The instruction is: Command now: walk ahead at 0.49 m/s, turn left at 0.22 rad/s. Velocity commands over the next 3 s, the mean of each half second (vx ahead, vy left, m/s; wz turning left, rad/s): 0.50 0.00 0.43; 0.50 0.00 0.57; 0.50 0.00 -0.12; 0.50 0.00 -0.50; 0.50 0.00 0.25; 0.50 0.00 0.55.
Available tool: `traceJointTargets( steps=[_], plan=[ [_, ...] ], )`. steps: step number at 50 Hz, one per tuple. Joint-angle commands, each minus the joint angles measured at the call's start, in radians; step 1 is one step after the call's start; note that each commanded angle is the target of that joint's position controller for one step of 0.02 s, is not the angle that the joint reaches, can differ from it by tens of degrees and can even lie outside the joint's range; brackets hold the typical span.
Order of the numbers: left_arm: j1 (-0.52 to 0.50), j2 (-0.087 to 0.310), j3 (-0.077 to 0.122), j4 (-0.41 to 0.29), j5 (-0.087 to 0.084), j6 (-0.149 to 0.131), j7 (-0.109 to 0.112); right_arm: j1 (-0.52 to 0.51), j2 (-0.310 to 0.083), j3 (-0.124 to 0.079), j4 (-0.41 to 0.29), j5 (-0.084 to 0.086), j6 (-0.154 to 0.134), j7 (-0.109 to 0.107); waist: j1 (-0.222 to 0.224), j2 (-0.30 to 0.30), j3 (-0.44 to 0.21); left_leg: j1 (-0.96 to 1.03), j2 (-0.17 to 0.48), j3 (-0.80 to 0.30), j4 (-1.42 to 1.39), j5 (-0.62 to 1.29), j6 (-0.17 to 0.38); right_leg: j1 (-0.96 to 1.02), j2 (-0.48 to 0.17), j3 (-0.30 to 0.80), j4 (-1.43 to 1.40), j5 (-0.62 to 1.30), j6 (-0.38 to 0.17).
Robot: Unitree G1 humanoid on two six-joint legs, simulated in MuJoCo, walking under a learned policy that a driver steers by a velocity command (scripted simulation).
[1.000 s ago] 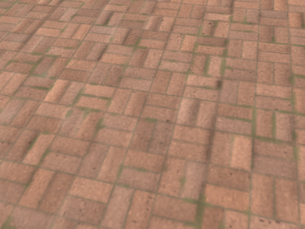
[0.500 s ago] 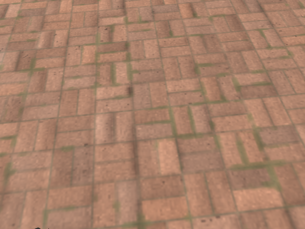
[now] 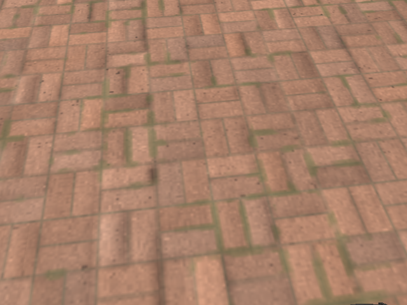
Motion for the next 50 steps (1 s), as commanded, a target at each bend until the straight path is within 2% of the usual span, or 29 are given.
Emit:
traceJointTargets(
  steps=[1,2,3,4,5,6,7,9,11,13,16,19,21,23,24,25,26,27,28,29,30,32,34,37,40,42,46,48,50],
  plan=[
    [-0.011,0.153,0.027,-0.043,0.009,-0.008,0.012,0.360,-0.171,-0.061,0.051,-0.011,-0.019,-0.030,-0.202,-0.037,-0.202,0.517,0.025,-0.087,-0.045,-0.093,0.099,-0.198,-0.241,-0.055,0.570,1.013,-0.006],
    [0.076,0.078,0.009,-0.079,-0.025,-0.013,0.001,0.453,-0.300,-0.100,0.056,-0.027,-0.017,-0.039,-0.170,0.187,-0.328,0.802,0.310,-0.592,-0.071,-0.178,0.256,-0.546,-0.083,-0.131,0.999,0.510,0.059],
    [0.042,0.118,0.016,-0.079,0.004,-0.019,-0.002,0.390,-0.247,-0.092,0.067,0.015,-0.005,-0.024,-0.139,0.172,-0.322,0.811,0.362,-0.884,-0.231,-0.133,0.294,-0.732,-0.001,-0.055,1.123,-0.059,0.057],
    [-0.048,0.126,0.014,-0.103,0.013,-0.024,-0.005,0.295,-0.218,-0.088,0.052,0.031,-0.003,-0.019,-0.109,0.087,-0.166,0.686,0.333,-0.740,-0.239,-0.195,0.275,-0.808,-0.077,0.003,1.129,0.019,0.049],
    [-0.109,0.127,0.007,-0.116,0.011,-0.033,-0.011,0.246,-0.170,-0.079,0.042,0.026,-0.002,-0.017,-0.103,0.010,-0.091,0.563,0.299,-0.623,-0.263,-0.137,0.253,-0.802,-0.121,-0.007,1.072,0.083,0.049],
    [-0.135,0.116,0.005,-0.124,0.012,-0.031,-0.015,0.232,-0.147,-0.071,0.046,0.019,-0.004,-0.020,-0.080,-0.014,-0.033,0.466,0.252,-0.546,-0.283,-0.055,0.227,-0.778,-0.150,-0.013,1.009,0.094,0.053],
    [-0.135,0.110,0.003,-0.132,0.021,-0.017,-0.016,0.229,-0.130,-0.065,0.059,0.021,-0.007,-0.023,-0.051,-0.011,-0.010,0.392,0.210,-0.487,-0.299,0.024,0.204,-0.740,-0.169,-0.016,0.955,0.093,0.067],
    [-0.115,0.084,-0.007,-0.131,0.028,0.011,-0.021,0.245,-0.139,-0.067,0.070,0.024,-0.020,-0.024,-0.030,0.015,-0.026,0.339,0.169,-0.420,-0.314,0.130,0.201,-0.698,-0.177,-0.039,0.884,0.090,0.096],
    [-0.160,0.069,-0.014,-0.150,0.027,0.022,-0.024,0.266,-0.161,-0.075,0.080,0.026,-0.024,-0.026,-0.033,0.022,-0.016,0.304,0.140,-0.380,-0.338,0.138,0.204,-0.716,-0.185,-0.065,0.800,0.132,0.124],
    [-0.265,0.063,-0.019,-0.188,0.024,0.023,-0.026,0.294,-0.168,-0.079,0.088,0.028,-0.021,-0.028,-0.056,0.028,0.015,0.289,0.114,-0.364,-0.360,0.125,0.188,-0.753,-0.191,-0.083,0.679,0.224,0.148],
    [-0.384,0.051,-0.028,-0.223,0.016,0.020,-0.030,0.350,-0.171,-0.086,0.102,0.031,-0.017,-0.030,-0.106,0.042,0.009,0.334,0.084,-0.354,-0.331,0.159,0.142,-0.752,-0.174,-0.092,0.514,0.363,0.160],
    [-0.468,0.053,-0.031,-0.251,0.005,0.013,-0.031,0.403,-0.174,-0.090,0.111,0.022,-0.011,-0.036,-0.144,0.050,-0.006,0.411,0.092,-0.380,-0.273,0.251,0.126,-0.747,-0.145,-0.093,0.421,0.396,0.156],
    [-0.495,0.064,-0.031,-0.267,0.001,0.005,-0.030,0.411,-0.182,-0.094,0.106,0.014,-0.007,-0.043,-0.148,0.058,-0.010,0.451,0.111,-0.417,-0.228,0.293,0.115,-0.721,-0.129,-0.081,0.368,0.364,0.144],
    [-0.432,0.091,-0.022,-0.255,-0.002,-0.003,-0.025,0.364,-0.199,-0.100,0.087,0.009,-0.006,-0.052,-0.103,0.070,-0.021,0.438,0.125,-0.453,-0.175,0.308,0.083,-0.598,-0.113,-0.063,0.293,0.301,0.121],
    [-0.355,0.111,-0.013,-0.231,-0.003,-0.008,-0.018,0.334,-0.210,-0.102,0.077,0.008,-0.008,-0.051,-0.066,0.071,-0.047,0.414,0.115,-0.459,-0.112,0.362,0.066,-0.482,-0.093,-0.066,0.264,0.258,0.105],
    [-0.234,0.139,0.000,-0.196,0.002,-0.020,-0.007,0.317,-0.207,-0.101,0.074,0.014,-0.014,-0.044,-0.002,0.029,-0.107,0.376,0.064,-0.425,0.037,0.381,0.042,-0.311,-0.100,-0.061,0.199,0.267,0.079],
    [-0.090,0.206,0.019,-0.183,0.022,-0.030,0.011,0.320,-0.154,-0.085,0.053,0.027,-0.024,-0.034,0.055,-0.069,-0.235,0.281,0.002,-0.352,0.283,0.217,0.015,-0.093,-0.276,0.107,0.162,0.103,0.029],
    [-0.041,0.289,0.041,-0.189,0.040,-0.018,0.021,0.418,-0.050,-0.063,0.023,0.054,-0.025,-0.038,0.019,-0.272,-0.350,-0.012,-0.142,-0.214,0.555,-0.409,-0.018,0.163,-0.555,0.515,0.094,0.000,-0.070],
    [-0.076,0.256,0.046,-0.181,0.021,0.000,0.019,0.428,-0.128,-0.069,0.033,0.023,-0.012,-0.044,-0.009,-0.238,-0.324,-0.135,-0.081,-0.184,0.678,-0.460,-0.011,0.094,-0.575,0.695,0.041,-0.127,-0.118],
    [-0.138,0.157,0.025,-0.195,0.015,0.003,0.014,0.360,-0.158,-0.077,0.046,0.008,-0.001,-0.042,-0.016,-0.094,-0.178,-0.150,-0.025,-0.188,0.708,-0.361,-0.011,-0.037,-0.521,0.541,0.025,-0.141,-0.096],
    [-0.181,0.102,0.011,-0.192,0.011,0.000,0.009,0.303,-0.145,-0.075,0.039,0.006,0.002,-0.030,-0.024,-0.048,-0.094,-0.129,0.005,-0.174,0.672,-0.288,-0.019,-0.144,-0.462,0.382,0.007,-0.008,-0.071],
    [-0.179,0.076,0.003,-0.169,0.007,-0.011,0.008,0.279,-0.121,-0.074,0.034,-0.009,0.020,-0.010,-0.048,-0.120,-0.039,-0.084,0.045,-0.155,0.621,-0.247,-0.035,-0.245,-0.383,0.179,-0.026,0.207,-0.031],
    [-0.148,0.079,0.008,-0.147,-0.003,-0.030,0.001,0.269,-0.102,-0.070,0.026,-0.010,0.037,0.002,-0.058,-0.125,-0.044,-0.076,0.047,-0.142,0.619,-0.220,-0.043,-0.257,-0.370,0.094,-0.036,0.364,-0.034],
    [-0.122,0.089,0.017,-0.124,-0.011,-0.043,-0.005,0.178,-0.085,-0.063,-0.013,-0.012,0.046,0.017,-0.058,-0.110,-0.027,-0.158,0.065,-0.132,0.588,-0.142,-0.056,-0.236,-0.381,-0.002,-0.070,0.465,-0.052],
    [-0.098,0.085,0.020,-0.100,-0.010,-0.040,-0.006,0.076,-0.071,-0.052,-0.051,-0.010,0.044,0.028,-0.045,-0.103,0.002,-0.193,0.073,-0.102,0.467,-0.041,-0.068,-0.229,-0.362,-0.103,-0.089,0.509,-0.048],
    [-0.091,0.090,0.022,-0.088,-0.009,-0.038,-0.007,0.011,-0.054,-0.040,-0.072,-0.006,0.039,0.036,-0.033,-0.102,0.017,-0.150,0.072,-0.068,0.336,0.038,-0.062,-0.238,-0.343,-0.169,-0.089,0.517,-0.034],
    [-0.038,0.123,0.033,-0.056,-0.009,-0.029,0.001,-0.095,-0.053,-0.030,-0.115,-0.011,0.036,0.047,-0.008,-0.098,0.043,-0.085,0.060,0.006,0.161,0.014,-0.020,-0.176,-0.371,-0.232,-0.065,0.577,-0.014],
    [-0.016,0.139,0.036,-0.039,-0.007,-0.016,0.007,-0.104,-0.063,-0.033,-0.125,-0.017,0.037,0.041,-0.013,-0.100,0.036,-0.043,0.027,0.040,0.111,-0.067,0.014,-0.117,-0.383,-0.268,0.009,0.754,-0.001],
    [0.004,0.167,0.040,-0.022,-0.005,0.000,0.013,-0.023,-0.080,-0.043,-0.106,-0.025,0.033,0.029,-0.052,-0.113,-0.028,0.096,-0.045,0.067,0.070,-0.169,0.058,-0.083,-0.387,-0.302,0.201,1.057,0.007]
  ],
)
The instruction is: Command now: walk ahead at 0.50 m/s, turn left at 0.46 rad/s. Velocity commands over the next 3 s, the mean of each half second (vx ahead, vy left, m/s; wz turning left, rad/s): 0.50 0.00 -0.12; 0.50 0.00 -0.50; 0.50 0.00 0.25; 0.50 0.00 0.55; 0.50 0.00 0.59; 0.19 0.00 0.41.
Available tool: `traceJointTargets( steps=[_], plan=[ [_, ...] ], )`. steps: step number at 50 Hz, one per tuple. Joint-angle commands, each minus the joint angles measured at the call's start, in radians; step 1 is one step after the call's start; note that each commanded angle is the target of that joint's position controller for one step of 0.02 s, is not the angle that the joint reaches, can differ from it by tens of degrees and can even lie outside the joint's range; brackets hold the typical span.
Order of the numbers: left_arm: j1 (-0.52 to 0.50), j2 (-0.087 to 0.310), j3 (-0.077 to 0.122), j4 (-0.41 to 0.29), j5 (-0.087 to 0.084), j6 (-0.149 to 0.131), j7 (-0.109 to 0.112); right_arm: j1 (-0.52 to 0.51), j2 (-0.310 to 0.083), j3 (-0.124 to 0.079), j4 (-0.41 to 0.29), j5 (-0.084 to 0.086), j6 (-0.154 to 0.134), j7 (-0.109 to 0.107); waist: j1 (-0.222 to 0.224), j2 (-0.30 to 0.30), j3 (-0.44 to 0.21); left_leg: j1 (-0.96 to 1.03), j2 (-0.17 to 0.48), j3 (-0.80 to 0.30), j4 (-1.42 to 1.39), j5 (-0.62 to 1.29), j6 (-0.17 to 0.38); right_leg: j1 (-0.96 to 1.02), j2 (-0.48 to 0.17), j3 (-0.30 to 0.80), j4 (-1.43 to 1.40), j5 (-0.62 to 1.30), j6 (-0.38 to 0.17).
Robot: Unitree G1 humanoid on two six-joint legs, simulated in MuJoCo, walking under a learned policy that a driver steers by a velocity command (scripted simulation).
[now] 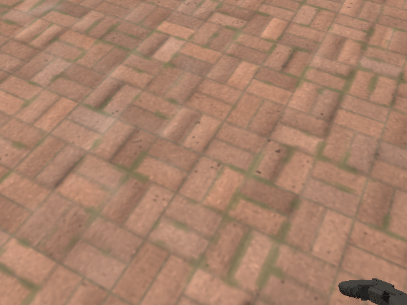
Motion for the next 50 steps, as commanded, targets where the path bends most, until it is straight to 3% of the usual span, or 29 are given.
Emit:
traceJointTargets(
  steps=[1,2,3,4,5,6,7,8,10,13,19,24,27,28,29,30,31,32,33,34,35,36,38,40,46,50],
  plan=[
    [0.030,0.191,0.037,-0.024,-0.003,0.012,0.011,0.164,-0.094,-0.037,-0.008,-0.015,-0.023,-0.021,-0.128,-0.101,-0.115,0.313,-0.111,0.038,-0.103,-0.072,0.074,-0.060,-0.239,0.039,0.318,1.058,-0.113],
    [0.029,0.166,0.025,-0.036,-0.003,0.012,0.008,0.340,-0.133,-0.056,0.051,-0.026,-0.032,-0.038,-0.203,-0.041,-0.214,0.584,-0.046,-0.071,-0.147,-0.076,0.110,-0.233,-0.212,0.030,0.549,0.842,-0.096],
    [0.078,0.033,-0.009,-0.096,-0.017,0.008,-0.015,0.388,-0.231,-0.075,0.057,-0.024,-0.034,-0.057,-0.169,0.204,-0.344,0.924,0.302,-0.556,-0.194,-0.145,0.208,-0.635,-0.080,0.031,0.898,0.024,-0.045],
    [0.016,0.132,0.019,-0.103,-0.014,0.013,-0.009,0.432,-0.259,-0.085,0.042,0.014,-0.023,-0.070,-0.214,0.134,-0.419,0.910,0.414,-0.814,-0.320,-0.027,0.264,-0.727,0.015,0.197,1.088,-0.131,-0.039],
    [-0.075,0.147,0.026,-0.120,-0.020,0.013,-0.007,0.369,-0.229,-0.079,0.060,0.023,-0.024,-0.081,-0.194,0.043,-0.268,0.811,0.367,-0.599,-0.311,0.111,0.231,-0.789,-0.036,0.271,1.094,-0.027,-0.053],
    [-0.093,0.110,0.012,-0.116,-0.029,0.003,-0.011,0.325,-0.171,-0.062,0.073,0.022,-0.035,-0.085,-0.158,0.021,-0.152,0.651,0.322,-0.461,-0.331,0.224,0.199,-0.754,-0.057,0.286,1.020,0.029,-0.062],
    [-0.071,0.100,0.013,-0.092,-0.024,0.007,-0.015,0.285,-0.129,-0.049,0.082,0.018,-0.047,-0.085,-0.113,-0.005,-0.097,0.549,0.270,-0.362,-0.362,0.261,0.146,-0.695,-0.080,0.299,0.936,0.055,-0.066],
    [-0.032,0.095,0.014,-0.071,-0.007,0.024,-0.020,0.253,-0.098,-0.037,0.089,0.023,-0.058,-0.085,-0.074,0.017,-0.072,0.469,0.234,-0.289,-0.394,0.277,0.115,-0.630,-0.086,0.306,0.887,0.068,-0.062],
    [0.010,0.081,0.019,-0.038,0.003,0.050,-0.031,0.255,-0.076,-0.029,0.103,0.022,-0.082,-0.081,-0.055,0.028,-0.065,0.420,0.210,-0.218,-0.439,0.303,0.092,-0.578,-0.066,0.310,0.858,0.102,-0.060],
    [-0.062,0.057,0.024,-0.046,-0.001,0.061,-0.045,0.284,-0.092,-0.035,0.135,0.026,-0.101,-0.080,-0.056,0.031,-0.015,0.432,0.193,-0.132,-0.501,0.270,0.067,-0.672,-0.065,0.316,0.800,0.212,-0.056],
    [-0.252,0.030,0.016,-0.095,0.003,0.054,-0.056,0.343,-0.076,-0.027,0.182,0.030,-0.108,-0.089,-0.096,0.034,0.043,0.509,0.174,0.002,-0.522,0.326,0.031,-0.769,-0.051,0.267,0.555,0.402,-0.049],
    [-0.390,0.012,-0.001,-0.155,0.010,0.049,-0.070,0.434,-0.090,-0.025,0.239,0.024,-0.096,-0.109,-0.134,0.033,0.063,0.648,0.211,0.076,-0.456,0.541,0.015,-0.752,-0.018,0.155,0.368,0.368,-0.096],
    [-0.330,0.033,0.008,-0.150,0.012,0.052,-0.064,0.416,-0.131,-0.031,0.248,0.020,-0.085,-0.121,-0.087,0.073,0.003,0.704,0.227,0.124,-0.283,0.957,-0.004,-0.614,0.064,0.094,0.334,0.228,-0.158],
    [-0.263,0.048,0.016,-0.133,0.014,0.051,-0.059,0.402,-0.149,-0.035,0.247,0.017,-0.078,-0.125,-0.053,0.086,-0.038,0.705,0.232,0.135,-0.168,1.055,-0.003,-0.535,0.097,0.085,0.328,0.172,-0.185],
    [-0.164,0.074,0.029,-0.107,0.016,0.045,-0.054,0.393,-0.163,-0.039,0.241,0.015,-0.070,-0.125,-0.010,0.086,-0.097,0.669,0.236,0.137,-0.005,1.033,0.002,-0.413,0.122,0.100,0.293,0.137,-0.214],
    [-0.011,0.116,0.052,-0.062,0.027,0.037,-0.044,0.365,-0.171,-0.041,0.226,0.021,-0.067,-0.121,0.073,0.043,-0.173,0.534,0.213,0.149,0.238,0.839,-0.013,-0.189,0.108,0.168,0.196,0.159,-0.258],
    [0.069,0.232,0.088,-0.050,0.032,0.041,-0.026,0.383,-0.095,-0.023,0.177,0.031,-0.076,-0.108,0.074,-0.124,-0.269,0.220,0.115,0.156,0.597,0.238,-0.051,0.088,-0.152,0.530,0.168,0.094,-0.359],
    [0.019,0.285,0.100,-0.068,0.003,0.048,-0.028,0.356,-0.085,-0.025,0.117,0.035,-0.086,-0.092,0.023,-0.221,-0.331,-0.105,-0.090,-0.019,0.851,-0.383,-0.084,0.237,-0.331,1.039,0.019,0.192,-0.500],
    [-0.012,0.248,0.095,-0.061,-0.020,0.055,-0.023,0.254,-0.112,-0.027,0.102,0.021,-0.096,-0.086,0.037,-0.065,-0.211,-0.205,-0.002,-0.147,0.833,-0.276,-0.074,0.160,-0.297,0.893,-0.009,0.205,-0.460],
    [-0.062,0.197,0.081,-0.061,-0.021,0.055,-0.017,0.241,-0.107,-0.022,0.090,0.032,-0.110,-0.082,-0.002,-0.027,-0.104,-0.188,0.038,-0.136,0.747,-0.188,-0.074,0.018,-0.271,0.775,-0.034,0.265,-0.417],
    [-0.108,0.151,0.069,-0.063,-0.016,0.051,-0.015,0.256,-0.105,-0.024,0.102,0.030,-0.110,-0.083,-0.053,0.028,-0.035,-0.131,0.069,-0.130,0.650,-0.159,-0.080,-0.102,-0.216,0.684,-0.054,0.364,-0.364],
    [-0.137,0.129,0.061,-0.065,-0.022,0.044,-0.011,0.267,-0.100,-0.023,0.103,0.013,-0.094,-0.084,-0.085,0.025,-0.013,-0.072,0.084,-0.130,0.591,-0.153,-0.098,-0.184,-0.167,0.611,-0.065,0.449,-0.338],
    [-0.143,0.124,0.055,-0.068,-0.025,0.024,-0.013,0.296,-0.081,-0.019,0.105,-0.007,-0.056,-0.077,-0.110,-0.008,-0.039,-0.002,0.087,-0.114,0.524,-0.144,-0.127,-0.247,-0.113,0.539,-0.075,0.550,-0.325],
    [-0.117,0.154,0.062,-0.061,-0.025,0.011,-0.016,0.261,-0.068,-0.016,0.085,-0.006,-0.039,-0.071,-0.110,-0.027,-0.038,-0.015,0.086,-0.093,0.445,-0.098,-0.149,-0.274,-0.082,0.507,-0.087,0.579,-0.318],
    [-0.002,0.167,0.068,-0.047,-0.023,0.017,-0.014,0.017,-0.066,-0.007,-0.002,0.006,-0.040,-0.064,-0.014,-0.083,-0.016,-0.099,0.059,-0.083,0.141,0.115,-0.167,-0.187,-0.050,0.533,-0.068,0.557,-0.258],
    [0.048,0.146,0.053,-0.025,-0.012,0.008,-0.005,-0.052,-0.060,0.004,-0.017,0.013,-0.056,-0.054,0.024,-0.089,-0.012,-0.058,0.039,-0.050,-0.016,0.178,-0.117,-0.079,-0.093,0.508,-0.062,0.645,-0.233]
  ],
)
Over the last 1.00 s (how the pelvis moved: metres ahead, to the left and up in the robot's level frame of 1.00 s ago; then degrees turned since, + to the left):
0.54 0.10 0.01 34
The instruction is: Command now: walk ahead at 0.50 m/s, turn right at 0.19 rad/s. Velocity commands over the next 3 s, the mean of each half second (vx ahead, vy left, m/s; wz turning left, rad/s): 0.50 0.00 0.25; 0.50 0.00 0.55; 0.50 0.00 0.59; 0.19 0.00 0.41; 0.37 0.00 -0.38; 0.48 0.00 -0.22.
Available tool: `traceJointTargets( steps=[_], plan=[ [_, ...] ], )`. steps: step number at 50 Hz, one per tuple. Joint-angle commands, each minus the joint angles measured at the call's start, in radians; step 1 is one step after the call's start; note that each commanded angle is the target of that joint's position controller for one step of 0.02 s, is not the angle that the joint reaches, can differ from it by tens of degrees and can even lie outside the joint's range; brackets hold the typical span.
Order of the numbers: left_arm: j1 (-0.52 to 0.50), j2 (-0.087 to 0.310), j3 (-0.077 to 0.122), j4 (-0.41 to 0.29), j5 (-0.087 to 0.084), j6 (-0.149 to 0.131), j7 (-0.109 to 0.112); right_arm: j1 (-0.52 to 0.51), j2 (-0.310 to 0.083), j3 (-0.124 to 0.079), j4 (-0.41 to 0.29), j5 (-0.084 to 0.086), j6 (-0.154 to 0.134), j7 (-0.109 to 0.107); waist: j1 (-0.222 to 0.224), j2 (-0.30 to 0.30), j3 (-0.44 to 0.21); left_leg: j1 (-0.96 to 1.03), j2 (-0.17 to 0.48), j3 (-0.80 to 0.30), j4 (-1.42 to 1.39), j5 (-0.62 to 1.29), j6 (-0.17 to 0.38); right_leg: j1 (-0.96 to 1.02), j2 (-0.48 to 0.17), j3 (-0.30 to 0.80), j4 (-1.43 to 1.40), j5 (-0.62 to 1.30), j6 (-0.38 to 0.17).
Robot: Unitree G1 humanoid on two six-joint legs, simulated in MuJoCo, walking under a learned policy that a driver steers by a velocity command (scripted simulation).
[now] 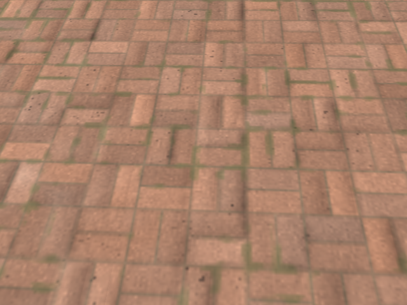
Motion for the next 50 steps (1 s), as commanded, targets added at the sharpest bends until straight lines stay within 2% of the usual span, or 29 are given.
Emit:
traceJointTargets(
  steps=[1,3,4,5,6,7,8,9,10,11,12,14,16,19,23,26,27,29,31,32,33,34,35,36,37,39,41,45,50],
  plan=[
    [0.072,0.137,0.023,-0.021,0.010,-0.018,0.010,-0.121,-0.070,-0.010,-0.092,0.007,-0.025,0.004,0.028,-0.114,0.005,0.046,-0.042,0.054,-0.094,0.027,0.047,0.039,-0.288,0.125,-0.035,0.547,-0.081],
    [0.036,0.156,0.024,-0.021,0.017,-0.024,0.017,-0.052,-0.101,-0.022,-0.076,0.009,-0.029,0.002,-0.020,-0.124,0.000,0.143,-0.067,0.055,-0.146,-0.055,0.096,0.071,-0.314,0.100,0.012,0.683,-0.052],
    [0.021,0.167,0.026,-0.019,0.021,-0.027,0.019,0.024,-0.120,-0.032,-0.050,0.012,-0.031,-0.004,-0.055,-0.127,-0.033,0.235,-0.100,0.066,-0.161,-0.106,0.118,0.085,-0.310,0.076,0.090,0.825,-0.038],
    [0.008,0.170,0.025,-0.016,0.025,-0.025,0.017,0.160,-0.134,-0.042,-0.003,0.012,-0.037,-0.013,-0.119,-0.099,-0.098,0.380,-0.136,0.086,-0.214,-0.111,0.144,0.086,-0.278,0.031,0.253,0.912,-0.022],
    [0.009,0.152,0.016,-0.023,0.026,-0.027,0.016,0.313,-0.165,-0.055,0.037,0.002,-0.045,-0.023,-0.185,-0.063,-0.187,0.589,-0.065,0.004,-0.227,-0.130,0.183,-0.021,-0.240,-0.010,0.471,0.779,-0.007],
    [0.103,0.070,-0.004,-0.055,-0.003,-0.030,0.007,0.422,-0.280,-0.085,0.044,-0.016,-0.047,-0.029,-0.161,0.145,-0.317,0.869,0.202,-0.448,-0.258,-0.226,0.315,-0.319,-0.105,-0.092,0.848,0.352,0.048],
    [0.105,0.102,0.000,-0.047,0.016,-0.034,0.004,0.380,-0.250,-0.086,0.063,0.017,-0.027,-0.014,-0.132,0.207,-0.311,0.893,0.271,-0.775,-0.421,-0.253,0.374,-0.528,-0.022,-0.081,0.993,-0.208,0.055],
    [0.027,0.125,0.001,-0.061,0.038,-0.033,0.003,0.270,-0.197,-0.075,0.040,0.034,-0.020,-0.004,-0.097,0.078,-0.142,0.764,0.239,-0.665,-0.428,-0.354,0.364,-0.614,-0.103,-0.038,1.033,-0.139,0.049],
    [-0.057,0.123,-0.004,-0.077,0.039,-0.039,-0.003,0.214,-0.146,-0.064,0.029,0.033,-0.020,0.000,-0.097,-0.006,-0.068,0.647,0.198,-0.538,-0.443,-0.311,0.346,-0.614,-0.146,-0.044,0.989,-0.066,0.052],
    [-0.092,0.109,-0.008,-0.092,0.037,-0.040,-0.009,0.203,-0.121,-0.056,0.036,0.027,-0.022,-0.001,-0.080,-0.019,-0.015,0.561,0.146,-0.451,-0.465,-0.222,0.318,-0.595,-0.178,-0.050,0.920,-0.037,0.057],
    [-0.096,0.101,-0.011,-0.102,0.045,-0.029,-0.011,0.211,-0.107,-0.051,0.054,0.030,-0.027,-0.005,-0.058,-0.002,0.000,0.507,0.103,-0.390,-0.478,-0.136,0.295,-0.560,-0.198,-0.053,0.861,-0.026,0.071],
    [-0.079,0.081,-0.021,-0.100,0.049,-0.009,-0.015,0.239,-0.121,-0.056,0.072,0.034,-0.039,-0.008,-0.043,0.029,-0.026,0.479,0.063,-0.327,-0.485,0.011,0.295,-0.517,-0.202,-0.077,0.810,-0.018,0.103],
    [-0.117,0.072,-0.027,-0.116,0.046,0.001,-0.016,0.268,-0.143,-0.065,0.084,0.039,-0.041,-0.011,-0.047,0.026,-0.026,0.461,0.045,-0.294,-0.502,0.035,0.308,-0.540,-0.209,-0.095,0.748,0.006,0.132],
    [-0.263,0.064,-0.034,-0.167,0.042,0.004,-0.015,0.320,-0.148,-0.072,0.097,0.040,-0.035,-0.015,-0.084,0.021,0.013,0.460,0.022,-0.287,-0.530,0.015,0.297,-0.606,-0.219,-0.113,0.597,0.116,0.167],
    [-0.396,0.049,-0.045,-0.211,0.032,0.000,-0.020,0.391,-0.153,-0.080,0.112,0.037,-0.030,-0.018,-0.137,0.027,0.002,0.524,0.003,-0.291,-0.486,0.081,0.263,-0.607,-0.196,-0.115,0.435,0.237,0.178],
    [-0.466,0.052,-0.049,-0.242,0.023,-0.009,-0.019,0.424,-0.156,-0.084,0.114,0.026,-0.025,-0.024,-0.160,0.033,-0.004,0.580,0.014,-0.320,-0.422,0.189,0.256,-0.592,-0.168,-0.113,0.361,0.232,0.169],
    [-0.474,0.056,-0.049,-0.250,0.021,-0.013,-0.018,0.424,-0.161,-0.086,0.111,0.023,-0.023,-0.028,-0.158,0.037,-0.007,0.592,0.021,-0.335,-0.398,0.215,0.250,-0.572,-0.160,-0.107,0.336,0.216,0.162],
    [-0.423,0.079,-0.043,-0.245,0.019,-0.022,-0.014,0.382,-0.175,-0.091,0.093,0.019,-0.021,-0.035,-0.119,0.047,-0.017,0.574,0.030,-0.367,-0.348,0.240,0.220,-0.457,-0.146,-0.092,0.266,0.164,0.140],
    [-0.249,0.115,-0.026,-0.194,0.019,-0.036,0.001,0.327,-0.190,-0.096,0.076,0.024,-0.026,-0.031,-0.032,0.022,-0.083,0.503,-0.018,-0.357,-0.190,0.310,0.180,-0.188,-0.117,-0.102,0.169,0.134,0.104],
    [-0.122,0.172,-0.008,-0.172,0.035,-0.050,0.017,0.324,-0.160,-0.088,0.065,0.036,-0.036,-0.021,0.024,-0.057,-0.179,0.418,-0.082,-0.299,0.018,0.216,0.153,0.019,-0.232,0.004,0.134,0.071,0.062],
    [0.001,0.250,0.011,-0.176,0.057,-0.047,0.034,0.362,-0.069,-0.066,0.032,0.059,-0.042,-0.020,0.048,-0.203,-0.323,0.228,-0.173,-0.169,0.294,-0.186,0.125,0.264,-0.500,0.300,0.094,-0.118,0.003],
    [-0.036,0.284,0.024,-0.169,0.045,-0.025,0.032,0.428,-0.091,-0.067,0.008,0.048,-0.033,-0.023,-0.019,-0.354,-0.337,0.024,-0.230,-0.086,0.453,-0.544,0.121,0.275,-0.614,0.666,-0.013,-0.199,-0.091],
    [-0.103,0.183,0.009,-0.183,0.036,-0.016,0.026,0.406,-0.138,-0.073,0.047,0.021,-0.015,-0.028,-0.044,-0.174,-0.190,-0.028,-0.134,-0.097,0.533,-0.461,0.124,0.145,-0.580,0.572,-0.009,-0.276,-0.092],
    [-0.150,0.102,-0.010,-0.190,0.028,-0.018,0.021,0.333,-0.131,-0.072,0.048,0.013,-0.011,-0.015,-0.039,-0.077,-0.087,-0.014,-0.106,-0.088,0.514,-0.377,0.118,0.026,-0.514,0.405,-0.028,-0.204,-0.070],
    [-0.172,0.076,-0.018,-0.185,0.031,-0.022,0.018,0.306,-0.108,-0.069,0.042,0.013,-0.006,-0.006,-0.056,-0.087,-0.038,0.014,-0.079,-0.078,0.473,-0.332,0.108,-0.053,-0.463,0.270,-0.059,-0.067,-0.043],
    [-0.150,0.071,-0.020,-0.158,0.026,-0.038,0.018,0.287,-0.099,-0.069,0.037,-0.004,0.015,0.011,-0.071,-0.146,-0.018,0.044,-0.056,-0.057,0.450,-0.296,0.092,-0.105,-0.403,0.111,-0.081,0.131,-0.019],
    [-0.117,0.081,-0.013,-0.139,0.015,-0.056,0.011,0.255,-0.089,-0.066,0.015,-0.001,0.027,0.022,-0.078,-0.142,-0.038,0.023,-0.052,-0.049,0.450,-0.253,0.085,-0.090,-0.406,0.039,-0.089,0.275,-0.028],
    [-0.077,0.087,-0.006,-0.109,0.012,-0.061,0.007,0.122,-0.074,-0.056,-0.037,-0.001,0.032,0.039,-0.066,-0.123,-0.009,-0.080,-0.032,-0.030,0.374,-0.134,0.064,-0.058,-0.402,-0.090,-0.123,0.369,-0.039],
    [-0.035,0.106,0.001,-0.075,0.013,-0.056,0.008,-0.049,-0.043,-0.030,-0.097,0.004,0.023,0.060,-0.031,-0.123,0.029,-0.003,-0.034,0.057,0.085,0.015,0.080,-0.054,-0.379,-0.231,-0.126,0.412,-0.011]
  ],
)
Over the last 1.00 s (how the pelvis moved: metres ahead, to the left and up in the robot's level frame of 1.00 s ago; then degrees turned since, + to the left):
0.53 -0.06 0.01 -24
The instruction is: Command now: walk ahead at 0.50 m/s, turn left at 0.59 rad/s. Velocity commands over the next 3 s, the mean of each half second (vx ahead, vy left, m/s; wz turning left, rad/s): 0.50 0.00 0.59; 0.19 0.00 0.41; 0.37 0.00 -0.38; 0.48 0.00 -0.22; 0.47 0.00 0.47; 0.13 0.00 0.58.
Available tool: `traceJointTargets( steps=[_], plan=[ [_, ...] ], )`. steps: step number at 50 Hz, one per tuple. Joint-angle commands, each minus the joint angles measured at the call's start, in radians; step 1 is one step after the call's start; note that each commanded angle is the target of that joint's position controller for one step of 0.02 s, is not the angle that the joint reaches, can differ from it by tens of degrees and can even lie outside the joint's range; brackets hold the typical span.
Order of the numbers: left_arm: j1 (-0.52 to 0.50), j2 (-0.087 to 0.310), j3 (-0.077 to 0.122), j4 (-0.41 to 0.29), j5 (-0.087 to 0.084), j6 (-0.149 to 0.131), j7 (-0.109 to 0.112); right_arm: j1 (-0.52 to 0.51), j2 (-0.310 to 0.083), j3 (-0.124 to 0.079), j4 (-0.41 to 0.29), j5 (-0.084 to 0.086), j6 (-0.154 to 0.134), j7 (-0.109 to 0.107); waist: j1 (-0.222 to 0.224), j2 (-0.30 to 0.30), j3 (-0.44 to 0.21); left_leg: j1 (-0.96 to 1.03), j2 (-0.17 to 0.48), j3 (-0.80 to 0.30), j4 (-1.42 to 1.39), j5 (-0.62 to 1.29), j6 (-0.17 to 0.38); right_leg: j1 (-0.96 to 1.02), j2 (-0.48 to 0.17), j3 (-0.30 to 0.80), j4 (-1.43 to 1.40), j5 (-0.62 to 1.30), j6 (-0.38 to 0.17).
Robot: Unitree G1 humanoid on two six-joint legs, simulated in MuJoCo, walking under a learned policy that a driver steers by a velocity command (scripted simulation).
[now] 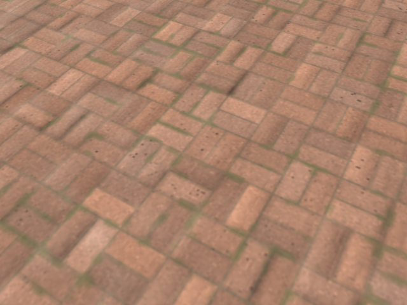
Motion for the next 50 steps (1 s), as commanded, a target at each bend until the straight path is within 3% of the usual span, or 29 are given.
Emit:
traceJointTargets(
  steps=[1,3,5,7,8,9,10,11,12,13,15,17,23,27,29,32,33,34,35,36,37,38,39,40,43,45,47,49,50],
  plan=[
    [-0.020,0.133,0.028,-0.049,-0.001,-0.014,0.005,-0.120,-0.010,0.014,-0.101,-0.001,-0.015,0.015,-0.006,-0.133,0.048,0.039,0.001,0.060,-0.143,0.051,0.019,-0.033,-0.257,0.060,-0.087,0.402,-0.096],
    [0.011,0.147,0.032,-0.031,0.000,-0.005,0.010,-0.154,-0.017,0.015,-0.118,-0.005,-0.014,0.015,0.002,-0.131,0.055,0.058,-0.013,0.092,-0.205,-0.003,0.046,0.028,-0.275,0.034,-0.053,0.474,-0.086],
    [0.025,0.167,0.036,-0.016,0.003,0.009,0.016,-0.145,-0.028,0.011,-0.123,-0.011,-0.013,0.007,-0.011,-0.141,0.035,0.123,-0.059,0.131,-0.249,-0.101,0.082,0.083,-0.283,-0.007,0.048,0.720,-0.073],
    [0.035,0.199,0.041,-0.007,0.004,0.027,0.022,-0.021,-0.056,-0.005,-0.092,-0.017,-0.019,-0.007,-0.068,-0.154,-0.052,0.291,-0.137,0.154,-0.291,-0.194,0.131,0.102,-0.285,-0.042,0.291,0.969,-0.064],
    [0.027,0.201,0.039,-0.014,0.000,0.034,0.023,0.141,-0.083,-0.023,-0.039,-0.025,-0.028,-0.019,-0.141,-0.117,-0.145,0.507,-0.164,0.135,-0.366,-0.160,0.165,0.014,-0.267,-0.066,0.513,0.889,-0.043],
    [0.037,0.162,0.027,-0.049,0.007,0.033,0.019,0.293,-0.168,-0.052,-0.004,-0.030,-0.030,-0.037,-0.192,-0.006,-0.261,0.773,0.023,-0.117,-0.397,-0.285,0.217,-0.213,-0.240,-0.067,0.814,0.500,-0.013],
    [0.028,0.082,0.014,-0.132,-0.002,0.027,-0.001,0.239,-0.273,-0.076,-0.034,0.003,-0.020,-0.047,-0.122,0.235,-0.343,1.028,0.293,-0.695,-0.528,-0.276,0.366,-0.647,-0.016,0.011,1.164,-0.291,0.053],
    [-0.099,0.169,0.028,-0.154,0.011,0.019,-0.003,0.281,-0.252,-0.076,-0.040,0.019,-0.007,-0.057,-0.191,0.046,-0.306,1.005,0.284,-0.681,-0.581,-0.135,0.365,-0.761,-0.040,0.185,1.202,-0.232,0.048],
    [-0.140,0.140,0.019,-0.167,-0.005,0.008,-0.007,0.240,-0.209,-0.065,-0.018,0.023,-0.009,-0.067,-0.156,0.006,-0.179,0.897,0.257,-0.520,-0.571,-0.013,0.346,-0.779,-0.091,0.203,1.152,-0.138,0.038],
    [-0.118,0.127,0.014,-0.151,-0.006,0.001,-0.004,0.203,-0.154,-0.050,-0.006,0.026,-0.016,-0.070,-0.101,-0.051,-0.084,0.737,0.206,-0.423,-0.585,0.132,0.304,-0.709,-0.125,0.201,1.037,-0.094,0.037],
    [-0.078,0.119,0.013,-0.136,0.024,0.032,-0.006,0.133,-0.111,-0.034,-0.014,0.029,-0.033,-0.073,-0.028,-0.049,-0.048,0.577,0.114,-0.307,-0.613,0.232,0.261,-0.580,-0.147,0.210,0.934,-0.095,0.053],
    [-0.066,0.107,0.014,-0.136,0.034,0.061,-0.013,0.146,-0.112,-0.032,-0.008,0.034,-0.052,-0.066,-0.013,-0.037,-0.058,0.526,0.083,-0.281,-0.634,0.264,0.267,-0.549,-0.136,0.194,0.880,-0.083,0.069],
    [-0.293,0.088,0.008,-0.208,0.026,0.069,-0.019,0.262,-0.135,-0.042,0.028,0.032,-0.060,-0.062,-0.082,-0.006,0.015,0.530,0.042,-0.301,-0.682,0.127,0.229,-0.662,-0.119,0.189,0.617,0.151,0.094],
    [-0.383,0.078,-0.002,-0.239,0.012,0.056,-0.016,0.331,-0.145,-0.045,0.051,0.030,-0.050,-0.075,-0.116,0.005,0.000,0.599,0.025,-0.271,-0.546,0.536,0.180,-0.616,-0.049,0.173,0.484,0.203,0.078],
    [-0.405,0.083,-0.006,-0.250,0.007,0.048,-0.013,0.347,-0.146,-0.045,0.053,0.025,-0.039,-0.083,-0.127,0.022,-0.016,0.623,0.018,-0.290,-0.482,0.597,0.154,-0.565,-0.010,0.176,0.426,0.191,0.062],
    [-0.273,0.133,0.007,-0.214,0.005,0.034,0.005,0.273,-0.164,-0.050,0.027,0.020,-0.035,-0.093,-0.057,0.047,-0.055,0.593,-0.011,-0.343,-0.345,0.628,0.086,-0.336,0.034,0.202,0.277,0.157,0.020],
    [-0.179,0.149,0.012,-0.191,0.011,0.021,0.016,0.237,-0.167,-0.051,0.019,0.033,-0.043,-0.089,0.003,0.025,-0.088,0.553,-0.054,-0.328,-0.221,0.600,0.059,-0.189,0.014,0.205,0.175,0.275,-0.001],
    [-0.055,0.207,0.023,-0.181,0.023,0.006,0.028,0.237,-0.117,-0.037,-0.014,0.051,-0.053,-0.083,0.042,-0.057,-0.205,0.426,-0.103,-0.290,0.007,0.310,0.027,0.063,-0.179,0.346,0.191,0.514,-0.047],
    [-0.051,0.279,0.036,-0.204,0.025,0.019,0.026,0.414,-0.025,-0.023,-0.026,0.086,-0.045,-0.097,-0.036,-0.297,-0.379,0.211,-0.268,-0.142,0.322,-0.618,-0.001,0.309,-0.541,0.665,0.269,1.054,-0.206],
    [-0.065,0.226,0.037,-0.209,-0.010,0.041,0.021,0.438,-0.134,-0.038,0.007,0.035,-0.025,-0.108,-0.042,-0.205,-0.421,0.185,-0.198,-0.121,0.418,-0.575,0.003,0.217,-0.524,0.736,0.250,0.990,-0.248],
    [-0.122,0.141,0.013,-0.220,-0.013,0.047,0.022,0.363,-0.147,-0.047,0.017,0.017,-0.012,-0.102,-0.048,-0.131,-0.293,0.179,-0.170,-0.126,0.430,-0.493,-0.010,0.090,-0.445,0.612,0.206,0.850,-0.227],
    [-0.180,0.090,-0.003,-0.219,-0.010,0.051,0.022,0.313,-0.128,-0.043,0.011,0.010,-0.002,-0.091,-0.060,-0.111,-0.187,0.168,-0.144,-0.108,0.389,-0.448,-0.023,-0.014,-0.371,0.497,0.163,0.741,-0.193],
    [-0.206,0.079,-0.009,-0.216,-0.006,0.053,0.024,0.286,-0.108,-0.040,0.008,0.009,0.011,-0.079,-0.066,-0.150,-0.136,0.174,-0.125,-0.105,0.364,-0.418,-0.036,-0.078,-0.321,0.425,0.128,0.684,-0.174],
    [-0.221,0.091,-0.007,-0.208,-0.005,0.055,0.027,0.297,-0.088,-0.034,0.011,0.009,0.026,-0.067,-0.078,-0.193,-0.108,0.212,-0.125,-0.091,0.348,-0.393,-0.051,-0.152,-0.286,0.370,0.093,0.645,-0.176],
    [-0.210,0.109,0.000,-0.181,0.006,0.045,0.018,0.289,-0.061,-0.023,0.009,0.017,0.041,-0.060,-0.095,-0.176,-0.124,0.274,-0.143,-0.078,0.263,-0.358,-0.055,-0.214,-0.266,0.294,0.081,0.685,-0.190],
    [-0.214,0.097,-0.007,-0.163,0.007,0.044,0.013,0.264,-0.036,-0.008,0.009,0.009,0.048,-0.061,-0.098,-0.180,-0.133,0.327,-0.130,-0.075,0.125,-0.344,-0.046,-0.251,-0.253,0.279,0.064,0.584,-0.188],
    [-0.209,0.098,-0.007,-0.143,0.007,0.051,0.000,0.240,-0.012,0.014,0.016,0.003,0.053,-0.061,-0.086,-0.222,-0.137,0.406,-0.102,-0.026,-0.057,-0.328,-0.032,-0.288,-0.215,0.283,0.025,0.278,-0.171],
    [-0.173,0.153,0.017,-0.127,0.004,0.077,-0.017,0.199,-0.043,0.015,0.008,-0.003,0.046,-0.058,-0.059,-0.260,-0.102,0.434,-0.118,0.031,-0.151,-0.366,-0.020,-0.323,-0.204,0.365,-0.029,-0.114,-0.174],
    [-0.168,0.168,0.025,-0.124,0.000,0.092,-0.023,0.199,-0.052,0.015,0.010,-0.003,0.039,-0.056,-0.068,-0.244,-0.077,0.477,-0.124,0.046,-0.220,-0.353,-0.010,-0.366,-0.205,0.397,-0.042,-0.227,-0.169]
  ],
)
Over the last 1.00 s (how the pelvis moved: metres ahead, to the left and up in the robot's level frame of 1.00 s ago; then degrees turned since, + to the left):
0.53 0.08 0.00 29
